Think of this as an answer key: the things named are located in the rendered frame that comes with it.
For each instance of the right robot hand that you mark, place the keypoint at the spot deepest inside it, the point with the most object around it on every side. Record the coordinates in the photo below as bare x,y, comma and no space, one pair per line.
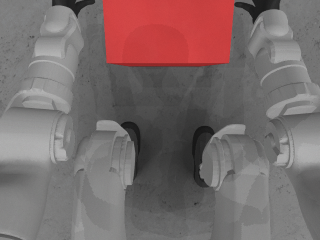
260,6

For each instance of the left robot hand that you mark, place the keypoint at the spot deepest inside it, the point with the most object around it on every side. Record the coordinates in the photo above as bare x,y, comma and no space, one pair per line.
76,7

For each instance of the robot left shin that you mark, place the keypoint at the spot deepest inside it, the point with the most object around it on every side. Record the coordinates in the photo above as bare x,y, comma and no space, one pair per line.
101,125

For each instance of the right robot forearm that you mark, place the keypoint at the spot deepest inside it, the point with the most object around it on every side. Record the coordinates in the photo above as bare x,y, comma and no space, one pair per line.
282,73

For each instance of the left robot forearm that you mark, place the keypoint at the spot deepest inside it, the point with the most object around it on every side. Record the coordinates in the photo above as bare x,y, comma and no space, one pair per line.
54,63

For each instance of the right robot upper arm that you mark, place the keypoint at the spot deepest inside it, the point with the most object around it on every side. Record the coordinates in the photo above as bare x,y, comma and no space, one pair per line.
293,143

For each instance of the right robot foot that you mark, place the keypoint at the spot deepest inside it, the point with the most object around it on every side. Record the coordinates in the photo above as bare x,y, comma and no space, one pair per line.
200,139

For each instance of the left robot upper arm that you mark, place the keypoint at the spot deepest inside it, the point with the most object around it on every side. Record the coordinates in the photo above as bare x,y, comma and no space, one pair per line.
32,142

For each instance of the carton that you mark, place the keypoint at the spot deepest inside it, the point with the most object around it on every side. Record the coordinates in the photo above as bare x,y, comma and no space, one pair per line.
168,33

